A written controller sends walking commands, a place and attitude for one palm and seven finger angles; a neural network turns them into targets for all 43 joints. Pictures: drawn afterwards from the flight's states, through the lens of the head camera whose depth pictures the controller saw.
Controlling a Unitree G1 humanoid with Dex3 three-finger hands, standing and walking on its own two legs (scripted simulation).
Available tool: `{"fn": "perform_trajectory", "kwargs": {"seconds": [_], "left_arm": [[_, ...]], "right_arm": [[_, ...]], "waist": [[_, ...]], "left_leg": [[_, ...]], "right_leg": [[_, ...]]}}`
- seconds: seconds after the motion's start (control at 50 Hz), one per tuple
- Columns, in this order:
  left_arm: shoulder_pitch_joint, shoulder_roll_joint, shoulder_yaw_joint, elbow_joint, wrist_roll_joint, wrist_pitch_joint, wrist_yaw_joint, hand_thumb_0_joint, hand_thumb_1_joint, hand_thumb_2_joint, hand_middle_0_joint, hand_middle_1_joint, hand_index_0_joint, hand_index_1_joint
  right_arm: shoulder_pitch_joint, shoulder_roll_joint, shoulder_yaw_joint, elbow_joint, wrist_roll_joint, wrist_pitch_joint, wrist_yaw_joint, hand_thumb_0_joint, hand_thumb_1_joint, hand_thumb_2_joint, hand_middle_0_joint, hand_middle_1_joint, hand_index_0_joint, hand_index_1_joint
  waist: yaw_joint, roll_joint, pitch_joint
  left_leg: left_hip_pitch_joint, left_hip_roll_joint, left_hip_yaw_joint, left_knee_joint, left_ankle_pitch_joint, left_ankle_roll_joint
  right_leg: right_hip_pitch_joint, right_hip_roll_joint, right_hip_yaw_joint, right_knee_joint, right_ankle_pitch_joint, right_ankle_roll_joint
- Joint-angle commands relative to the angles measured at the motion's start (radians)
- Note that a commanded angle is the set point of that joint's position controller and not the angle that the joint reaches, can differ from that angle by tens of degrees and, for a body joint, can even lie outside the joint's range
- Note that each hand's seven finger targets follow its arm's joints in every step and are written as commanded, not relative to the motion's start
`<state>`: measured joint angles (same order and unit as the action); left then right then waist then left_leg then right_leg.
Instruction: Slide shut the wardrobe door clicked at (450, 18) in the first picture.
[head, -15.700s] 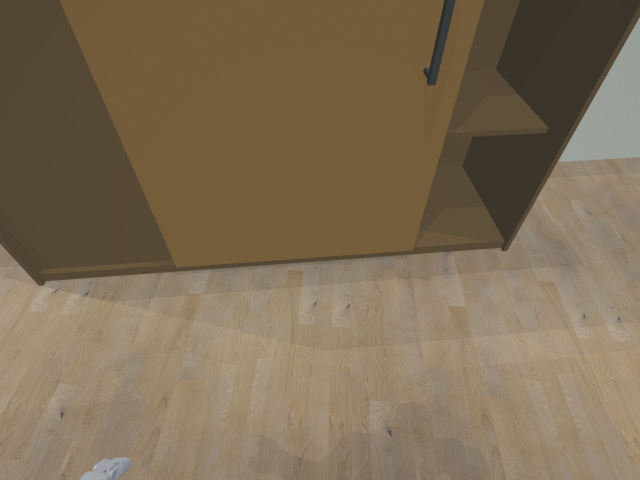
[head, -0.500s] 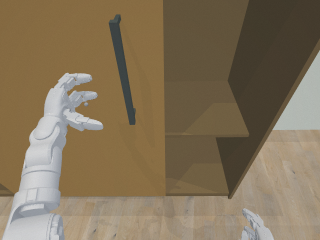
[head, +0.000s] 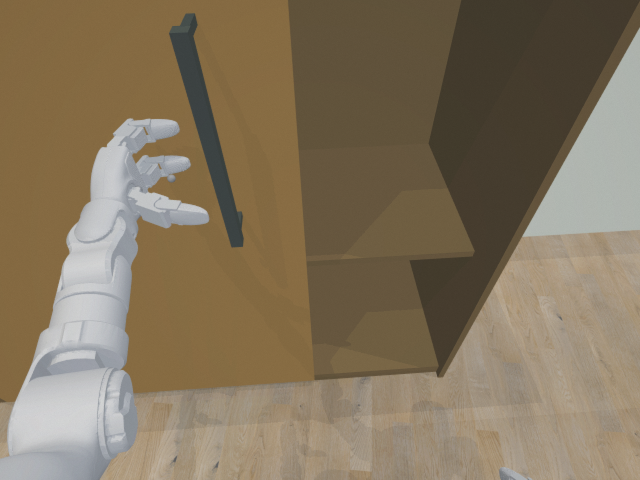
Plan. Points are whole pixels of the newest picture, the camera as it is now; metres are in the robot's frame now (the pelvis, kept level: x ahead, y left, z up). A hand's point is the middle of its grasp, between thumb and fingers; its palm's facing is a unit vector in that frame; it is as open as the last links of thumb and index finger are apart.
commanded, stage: move the hooked fingers beside the handle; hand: left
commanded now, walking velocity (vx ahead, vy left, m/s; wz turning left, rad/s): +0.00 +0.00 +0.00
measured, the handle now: (217, 151) +0.49 +0.15 +0.17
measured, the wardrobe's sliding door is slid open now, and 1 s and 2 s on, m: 0.40 0.40 0.40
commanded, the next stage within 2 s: feel for the door with the fingertips in 1.14 s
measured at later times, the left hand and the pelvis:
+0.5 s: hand (154, 191) +0.41 +0.21 +0.17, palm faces +0.09 -1.00 +0.01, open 14.0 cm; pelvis +0.00 +0.01 +0.00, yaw +1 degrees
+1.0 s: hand (154, 193) +0.42 +0.21 +0.16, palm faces +0.10 -1.00 +0.00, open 14.0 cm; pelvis +0.00 +0.01 +0.00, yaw +0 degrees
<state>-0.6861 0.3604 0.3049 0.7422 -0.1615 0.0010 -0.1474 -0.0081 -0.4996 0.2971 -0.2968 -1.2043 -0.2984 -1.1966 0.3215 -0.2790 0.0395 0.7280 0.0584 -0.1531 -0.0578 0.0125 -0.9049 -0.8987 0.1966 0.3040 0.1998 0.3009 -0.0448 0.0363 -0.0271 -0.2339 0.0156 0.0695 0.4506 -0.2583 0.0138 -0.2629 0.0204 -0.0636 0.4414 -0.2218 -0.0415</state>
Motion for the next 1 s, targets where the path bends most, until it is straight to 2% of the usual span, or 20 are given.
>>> {"fn": "perform_trajectory", "kwargs": {"seconds": [0.0, 0.04, 0.14, 0.18, 0.24, 0.34, 0.38, 0.42, 0.48, 0.5, 0.54, 0.58, 0.62, 0.64, 0.68, 0.76, 0.8, 0.86, 0.94, 0.98], "left_arm": [[-0.393, 0.238, 0.060, -0.251, -0.014, -0.086, -0.003, 0.000, -0.500, 0.300, -0.300, -1.200, -0.300, -1.200], [-0.382, 0.261, 0.090, -0.289, -0.020, -0.094, -0.002, 0.000, -0.500, 0.300, -0.300, -1.200, -0.300, -1.200], [-0.364, 0.280, 0.106, -0.290, -0.015, -0.095, 0.005, 0.000, -0.500, 0.300, -0.300, -1.200, -0.300, -1.200], [-0.394, 0.276, 0.085, -0.301, -0.007, -0.090, 0.002, 0.000, -0.500, 0.300, -0.300, -1.200, -0.300, -1.200], [-0.378, 0.239, 0.057, -0.310, -0.016, -0.078, -0.017, 0.000, -0.500, 0.300, -0.300, -1.200, -0.300, -1.200], [-0.378, 0.224, 0.050, -0.298, -0.042, -0.066, -0.041, 0.000, -0.500, 0.300, -0.300, -1.200, -0.300, -1.200], [-0.399, 0.179, 0.005, -0.295, -0.045, -0.062, -0.041, 0.000, -0.500, 0.300, -0.300, -1.200, -0.300, -1.200], [-0.419, 0.185, 0.006, -0.262, -0.043, -0.055, -0.036, 0.000, -0.500, 0.300, -0.300, -1.200, -0.300, -1.200], [-0.437, 0.218, 0.029, -0.241, -0.035, -0.061, -0.018, 0.000, -0.500, 0.300, -0.300, -1.200, -0.300, -1.200], [-0.457, 0.196, 0.010, -0.249, -0.033, -0.065, -0.015, 0.000, -0.500, 0.300, -0.300, -1.200, -0.300, -1.200], [-0.521, 0.186, -0.011, -0.275, -0.023, -0.085, -0.004, 0.000, -0.500, 0.300, -0.300, -1.200, -0.300, -1.200], [-0.514, 0.218, 0.017, -0.280, -0.018, -0.102, 0.007, 0.000, -0.500, 0.300, -0.300, -1.200, -0.300, -1.200], [-0.510, 0.222, 0.027, -0.287, -0.019, -0.112, 0.009, 0.000, -0.500, 0.300, -0.300, -1.200, -0.300, -1.200], [-0.497, 0.211, 0.026, -0.254, -0.021, -0.107, 0.010, 0.000, -0.500, 0.300, -0.300, -1.200, -0.300, -1.200], [-0.455, 0.257, 0.069, -0.210, -0.012, -0.100, 0.016, 0.000, -0.500, 0.300, -0.300, -1.200, -0.300, -1.200], [-0.384, 0.215, 0.042, -0.165, -0.005, -0.069, 0.000, 0.000, -0.500, 0.300, -0.300, -1.200, -0.300, -1.200], [-0.330, 0.247, 0.078, -0.180, -0.005, -0.068, -0.002, 0.000, -0.500, 0.300, -0.300, -1.200, -0.300, -1.200], [-0.386, 0.226, 0.055, -0.306, -0.023, -0.091, -0.015, 0.000, -0.500, 0.300, -0.300, -1.200, -0.300, -1.200], [-0.458, 0.175, -0.001, -0.418, -0.033, -0.118, -0.013, 0.000, -0.500, 0.300, -0.300, -1.200, -0.300, -1.200], [-0.420, 0.220, 0.033, -0.408, -0.036, -0.105, -0.003, 0.000, -0.500, 0.300, -0.300, -1.200, -0.300, -1.200]], "right_arm": [[-0.029, -0.125, -0.057, -0.136, -0.005, -0.046, 0.000, 0.000, -0.900, -0.900, 0.200, 0.300, 0.200, 0.300], [-0.031, -0.126, -0.061, -0.145, -0.007, -0.044, 0.000, 0.000, -0.900, -0.900, 0.200, 0.300, 0.200, 0.300], [-0.037, -0.123, -0.058, -0.142, -0.005, -0.039, 0.000, 0.000, -0.900, -0.900, 0.200, 0.300, 0.200, 0.300], [-0.045, -0.125, -0.057, -0.142, -0.002, -0.037, -0.001, 0.000, -0.900, -0.900, 0.200, 0.300, 0.200, 0.300], [-0.049, -0.120, -0.055, -0.149, 0.000, -0.040, -0.004, 0.000, -0.900, -0.900, 0.200, 0.300, 0.200, 0.300], [-0.058, -0.122, -0.052, -0.148, 0.003, -0.042, -0.011, 0.000, -0.900, -0.900, 0.200, 0.300, 0.200, 0.300], [-0.064, -0.122, -0.052, -0.147, 0.006, -0.044, -0.010, 0.000, -0.900, -0.900, 0.200, 0.300, 0.200, 0.300], [-0.063, -0.123, -0.046, -0.136, 0.006, -0.044, -0.012, 0.000, -0.900, -0.900, 0.200, 0.300, 0.200, 0.300], [-0.061, -0.127, -0.047, -0.132, 0.003, -0.040, -0.014, 0.000, -0.900, -0.900, 0.200, 0.300, 0.200, 0.300], [-0.064, -0.122, -0.043, -0.135, 0.002, -0.041, -0.012, 0.000, -0.900, -0.900, 0.200, 0.300, 0.200, 0.300], [-0.062, -0.117, -0.042, -0.134, -0.001, -0.045, -0.012, 0.000, -0.900, -0.900, 0.200, 0.300, 0.200, 0.300], [-0.055, -0.122, -0.047, -0.130, -0.005, -0.046, -0.011, 0.000, -0.900, -0.900, 0.200, 0.300, 0.200, 0.300], [-0.052, -0.118, -0.047, -0.131, -0.006, -0.047, -0.010, 0.000, -0.900, -0.900, 0.200, 0.300, 0.200, 0.300], [-0.050, -0.116, -0.045, -0.127, -0.006, -0.046, -0.010, 0.000, -0.900, -0.900, 0.200, 0.300, 0.200, 0.300], [-0.039, -0.125, -0.046, -0.119, -0.010, -0.040, -0.009, 0.000, -0.900, -0.900, 0.200, 0.300, 0.200, 0.300], [-0.039, -0.121, -0.045, -0.133, -0.004, -0.027, -0.004, 0.000, -0.900, -0.900, 0.200, 0.300, 0.200, 0.300], [-0.035, -0.126, -0.050, -0.145, -0.005, -0.023, -0.001, 0.000, -0.900, -0.900, 0.200, 0.300, 0.200, 0.300], [-0.039, -0.123, -0.057, -0.160, -0.006, -0.029, -0.001, 0.000, -0.900, -0.900, 0.200, 0.300, 0.200, 0.300], [-0.044, -0.116, -0.059, -0.149, -0.007, -0.046, -0.001, 0.000, -0.900, -0.900, 0.200, 0.300, 0.200, 0.300], [-0.046, -0.127, -0.062, -0.140, -0.007, -0.048, 0.000, 0.000, -0.900, -0.900, 0.200, 0.300, 0.200, 0.300]], "waist": [[0.032, -0.022, -0.339], [0.041, -0.028, -0.365], [0.030, -0.050, -0.284], [0.022, -0.014, -0.267], [0.019, 0.012, -0.289], [0.013, -0.021, -0.283], [0.003, -0.010, -0.265], [-0.006, -0.011, -0.226], [0.000, -0.023, -0.237], [-0.003, -0.005, -0.241], [-0.008, 0.025, -0.282], [-0.001, -0.013, -0.318], [0.007, 0.016, -0.355], [0.004, -0.008, -0.341], [0.018, -0.039, -0.315], [0.021, -0.022, -0.255], [0.039, -0.013, -0.269], [0.027, -0.010, -0.332], [0.005, 0.048, -0.338], [0.020, 0.049, -0.338]], "left_leg": [[0.084, 0.000, -0.055, -0.029, 0.298, 0.026], [0.087, -0.001, -0.046, -0.027, 0.315, 0.026], [0.055, 0.002, -0.039, -0.041, 0.261, 0.033], [0.060, 0.000, -0.039, -0.040, 0.240, 0.033], [0.083, -0.001, -0.040, -0.038, 0.251, 0.032], [0.086, 0.001, -0.049, -0.036, 0.234, 0.030], [0.097, 0.001, -0.052, -0.031, 0.229, 0.030], [0.079, 0.002, -0.063, -0.037, 0.185, 0.029], [0.071, 0.002, -0.066, -0.035, 0.177, 0.028], [0.073, 0.001, -0.071, -0.037, 0.177, 0.026], [0.102, 0.001, -0.076, -0.032, 0.198, 0.023], [0.119, 0.007, -0.080, -0.023, 0.237, 0.024], [0.134, 0.006, -0.083, -0.022, 0.271, 0.018], [0.124, 0.005, -0.080, -0.021, 0.272, 0.020], [0.087, 0.006, -0.077, -0.027, 0.268, 0.020], [0.051, 0.007, -0.064, -0.037, 0.266, 0.018], [0.049, 0.008, -0.064, -0.038, 0.277, 0.018], [0.100, 0.012, -0.065, -0.032, 0.317, 0.019], [0.177, 0.018, -0.086, -0.030, 0.343, 0.012], [0.180, 0.017, -0.089, -0.028, 0.360, 0.008]], "right_leg": [[0.177, -0.025, 0.063, -0.024, 0.364, 0.008], [0.202, -0.025, 0.067, -0.020, 0.396, 0.012], [0.181, -0.023, 0.069, -0.035, 0.360, 0.017], [0.157, -0.025, 0.071, -0.041, 0.330, 0.015], [0.160, -0.024, 0.072, -0.041, 0.336, 0.012], [0.145, -0.022, 0.064, -0.044, 0.313, 0.012], [0.110, -0.023, 0.061, -0.049, 0.296, 0.012], [0.082, -0.023, 0.058, -0.053, 0.246, 0.011], [0.079, -0.024, 0.058, -0.051, 0.223, 0.011], [0.078, -0.026, 0.058, -0.047, 0.221, 0.010], [0.079, -0.026, 0.060, -0.039, 0.231, 0.008], [0.092, -0.022, 0.058, -0.033, 0.255, 0.010], [0.116, -0.023, 0.059, -0.023, 0.288, 0.007], [0.117, -0.022, 0.059, -0.024, 0.296, 0.009], [0.130, -0.021, 0.056, -0.025, 0.300, 0.009], [0.120, -0.024, 0.051, -0.025, 0.311, 0.006], [0.134, -0.022, 0.051, -0.023, 0.310, 0.003], [0.152, -0.018, 0.055, -0.023, 0.341, 0.005], [0.108, -0.012, 0.051, -0.034, 0.311, 0.005], [0.109, -0.011, 0.050, -0.039, 0.312, 0.003]]}}
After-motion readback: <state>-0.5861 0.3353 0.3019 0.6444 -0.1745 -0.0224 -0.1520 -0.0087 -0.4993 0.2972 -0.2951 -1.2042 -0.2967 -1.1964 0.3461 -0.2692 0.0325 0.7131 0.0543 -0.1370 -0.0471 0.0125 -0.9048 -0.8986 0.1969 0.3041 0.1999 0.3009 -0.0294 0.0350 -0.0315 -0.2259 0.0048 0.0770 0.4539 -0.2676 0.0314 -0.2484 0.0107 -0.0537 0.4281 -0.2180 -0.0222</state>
